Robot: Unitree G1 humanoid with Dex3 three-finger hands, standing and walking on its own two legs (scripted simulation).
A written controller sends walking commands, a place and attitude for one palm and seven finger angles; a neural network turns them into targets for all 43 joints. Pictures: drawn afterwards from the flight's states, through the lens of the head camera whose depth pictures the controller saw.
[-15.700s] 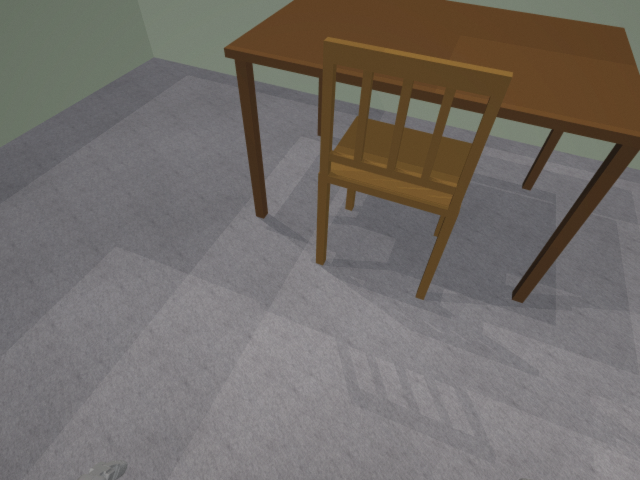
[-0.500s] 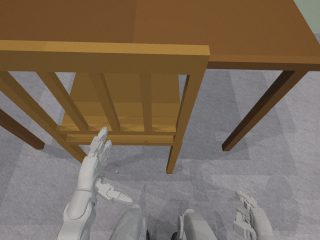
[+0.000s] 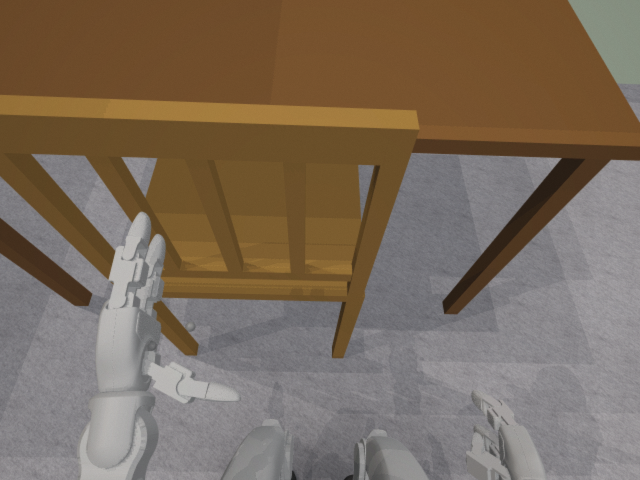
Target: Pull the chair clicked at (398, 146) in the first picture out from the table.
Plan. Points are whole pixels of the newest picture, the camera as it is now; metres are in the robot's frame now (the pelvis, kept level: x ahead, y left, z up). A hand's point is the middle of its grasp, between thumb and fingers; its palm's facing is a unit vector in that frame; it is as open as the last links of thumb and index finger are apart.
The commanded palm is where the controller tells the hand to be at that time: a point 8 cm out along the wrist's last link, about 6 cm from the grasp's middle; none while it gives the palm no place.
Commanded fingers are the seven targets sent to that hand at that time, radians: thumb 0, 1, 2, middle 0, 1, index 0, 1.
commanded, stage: aim the fingers beside a spindle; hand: left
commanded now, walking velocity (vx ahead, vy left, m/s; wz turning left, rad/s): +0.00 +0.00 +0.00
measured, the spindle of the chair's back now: (220, 221) +0.43 +0.16 +0.01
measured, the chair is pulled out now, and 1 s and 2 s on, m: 0.00 0.00 0.00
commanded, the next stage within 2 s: push the fingers through the gap in 0.68 s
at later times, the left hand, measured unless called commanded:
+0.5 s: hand (205, 336) +0.28 +0.15 -0.01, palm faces +0.03 -1.00 +0.02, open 17.0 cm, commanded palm +0.26 +0.19 +0.01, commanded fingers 0.00 -0.50 0.30 -0.06 -0.08 -0.06 -0.08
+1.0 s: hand (234, 343) +0.27 +0.12 +0.00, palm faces -0.05 -1.00 +0.04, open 16.9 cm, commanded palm +0.28 +0.20 +0.01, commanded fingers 0.00 -0.50 0.30 -0.06 -0.08 -0.06 -0.08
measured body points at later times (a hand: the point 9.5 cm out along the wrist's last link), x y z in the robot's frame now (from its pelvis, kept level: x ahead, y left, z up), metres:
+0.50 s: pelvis -0.01 +0.00 -0.01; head +0.09 +0.00 +0.43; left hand +0.28 +0.21 +0.00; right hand +0.16 -0.24 -0.11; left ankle +0.01 +0.08 -0.64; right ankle +0.00 -0.09 -0.64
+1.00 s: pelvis -0.01 +0.00 -0.01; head +0.11 +0.02 +0.43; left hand +0.27 +0.17 +0.01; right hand +0.16 -0.25 -0.10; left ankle +0.01 +0.08 -0.64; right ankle +0.00 -0.09 -0.64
